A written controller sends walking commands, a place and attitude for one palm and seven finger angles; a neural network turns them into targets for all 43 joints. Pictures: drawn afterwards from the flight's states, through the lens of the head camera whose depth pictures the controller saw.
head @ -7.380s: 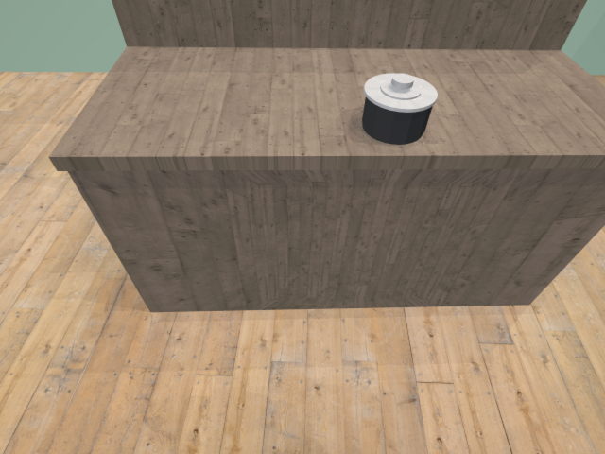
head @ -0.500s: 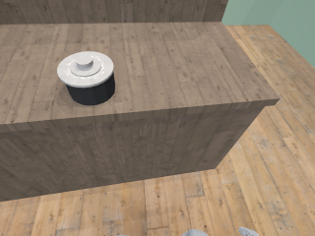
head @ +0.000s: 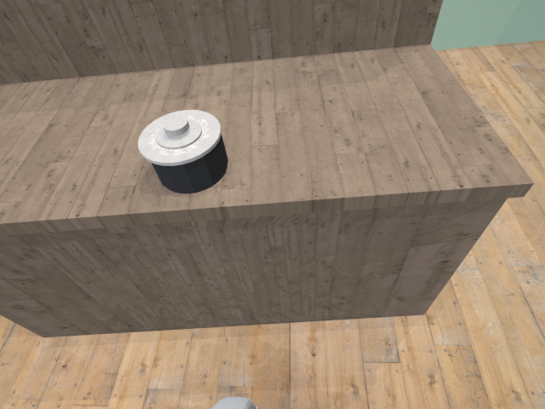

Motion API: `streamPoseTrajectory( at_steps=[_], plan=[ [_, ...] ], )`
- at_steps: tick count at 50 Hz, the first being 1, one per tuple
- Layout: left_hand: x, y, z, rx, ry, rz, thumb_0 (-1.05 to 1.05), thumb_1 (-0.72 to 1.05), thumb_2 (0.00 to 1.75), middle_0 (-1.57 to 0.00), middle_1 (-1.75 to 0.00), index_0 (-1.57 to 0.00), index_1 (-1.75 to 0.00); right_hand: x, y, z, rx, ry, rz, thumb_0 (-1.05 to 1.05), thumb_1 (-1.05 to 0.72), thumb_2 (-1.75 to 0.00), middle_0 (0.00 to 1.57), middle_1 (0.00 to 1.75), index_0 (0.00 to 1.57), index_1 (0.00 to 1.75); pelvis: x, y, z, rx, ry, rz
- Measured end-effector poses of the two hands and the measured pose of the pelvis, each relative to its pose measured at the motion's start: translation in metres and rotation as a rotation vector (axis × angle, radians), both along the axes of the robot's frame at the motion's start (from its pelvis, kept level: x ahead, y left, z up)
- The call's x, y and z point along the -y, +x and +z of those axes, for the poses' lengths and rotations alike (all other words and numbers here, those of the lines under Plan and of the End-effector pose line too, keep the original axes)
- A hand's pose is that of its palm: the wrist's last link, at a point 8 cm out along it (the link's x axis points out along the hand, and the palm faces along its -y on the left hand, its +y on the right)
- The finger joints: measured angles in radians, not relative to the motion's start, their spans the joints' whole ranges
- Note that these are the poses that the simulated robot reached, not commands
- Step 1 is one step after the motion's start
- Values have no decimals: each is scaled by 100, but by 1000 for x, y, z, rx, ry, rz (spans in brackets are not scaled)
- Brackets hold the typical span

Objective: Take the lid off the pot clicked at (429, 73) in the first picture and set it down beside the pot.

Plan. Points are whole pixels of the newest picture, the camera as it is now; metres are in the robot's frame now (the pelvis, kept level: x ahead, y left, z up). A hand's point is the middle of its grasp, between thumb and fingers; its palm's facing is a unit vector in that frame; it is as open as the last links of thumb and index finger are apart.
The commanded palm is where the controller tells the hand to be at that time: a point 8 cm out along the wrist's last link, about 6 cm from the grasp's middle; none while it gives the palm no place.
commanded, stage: take the last steps up to it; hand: left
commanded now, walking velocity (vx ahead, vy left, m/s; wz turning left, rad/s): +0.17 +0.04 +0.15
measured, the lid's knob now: (176, 125) +0.59 +0.21 +0.09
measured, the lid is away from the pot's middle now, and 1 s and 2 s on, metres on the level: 0.00 0.00 0.00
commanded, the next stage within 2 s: come to a stop and stand still in 0.54 s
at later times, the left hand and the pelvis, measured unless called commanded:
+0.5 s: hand out of the picture -0.02 +0.24 -0.18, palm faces +0.14 -0.98 -0.17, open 7.4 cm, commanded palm none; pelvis +0.03 +0.06 +0.00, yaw +4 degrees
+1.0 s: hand (160, 389) +0.18 +0.23 -0.17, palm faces +0.06 -0.98 -0.21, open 7.3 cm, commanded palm none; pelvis +0.10 +0.06 -0.01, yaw +4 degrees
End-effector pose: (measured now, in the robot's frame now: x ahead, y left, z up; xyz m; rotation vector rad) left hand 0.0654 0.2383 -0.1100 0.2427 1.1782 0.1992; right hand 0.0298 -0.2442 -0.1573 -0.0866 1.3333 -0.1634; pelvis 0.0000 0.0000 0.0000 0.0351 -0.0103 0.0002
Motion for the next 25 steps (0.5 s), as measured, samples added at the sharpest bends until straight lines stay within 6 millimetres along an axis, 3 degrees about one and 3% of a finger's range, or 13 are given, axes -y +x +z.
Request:
streamPoseTrajectory(
  at_steps=[4,9,18,21,25],
  plan=[
    [7,-20,-1,-24,-21,41,0,90,90,-20,-30,-20,-30,4,2,3,-19,-4,28,0,-91,-90,20,30,19,30,2,0,3,0,4,24],
    [1,-52,-6,-74,-41,106,0,91,90,-20,-30,-20,-30,-2,16,10,-26,-20,81,0,-91,-90,20,30,19,30,-3,2,5,-4,-1,49],
    [-30,-117,-36,-246,-117,212,0,91,90,-20,-30,-20,-30,-51,77,22,108,-66,182,0,-91,-90,20,30,19,30,-42,14,-5,-13,-48,64],
    [-43,-119,-43,-300,-133,207,0,91,90,-20,-30,-20,-30,-72,84,27,139,-70,180,0,-91,-90,20,30,19,30,-53,22,-5,-2,-37,56],
    [-55,-92,-41,-279,-142,179,0,91,90,-19,-30,-20,-30,-82,77,34,126,-91,143,-1,-93,-90,20,30,20,30,-64,35,1,1,-43,62]
  ],
)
